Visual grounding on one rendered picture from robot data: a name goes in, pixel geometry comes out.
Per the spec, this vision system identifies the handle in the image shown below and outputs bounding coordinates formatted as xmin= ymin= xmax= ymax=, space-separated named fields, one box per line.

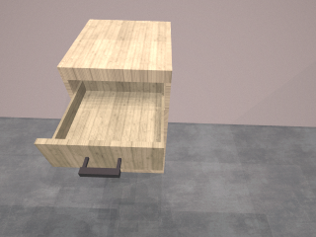
xmin=78 ymin=157 xmax=121 ymax=178

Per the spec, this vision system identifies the cabinet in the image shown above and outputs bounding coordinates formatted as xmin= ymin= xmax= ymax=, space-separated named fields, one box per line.
xmin=57 ymin=19 xmax=173 ymax=174

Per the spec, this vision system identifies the drawer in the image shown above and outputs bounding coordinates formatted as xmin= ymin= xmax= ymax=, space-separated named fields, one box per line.
xmin=34 ymin=80 xmax=165 ymax=171

